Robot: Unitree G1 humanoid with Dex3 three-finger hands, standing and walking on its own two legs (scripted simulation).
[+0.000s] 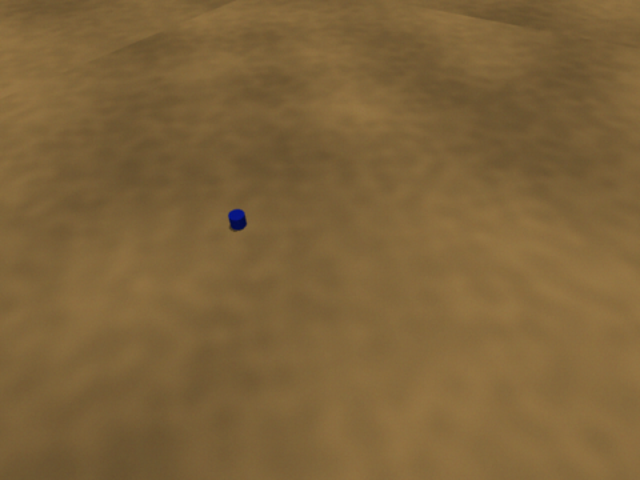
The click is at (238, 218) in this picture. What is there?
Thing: low tin
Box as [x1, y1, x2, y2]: [228, 209, 246, 229]
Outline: 235,209 232,210 228,214 231,227 234,229 240,229 244,227 246,224 244,213 242,210
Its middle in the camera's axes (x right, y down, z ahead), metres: -0.37 -0.13 +1.75
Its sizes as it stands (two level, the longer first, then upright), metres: 0.072 0.072 0.061
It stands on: the floor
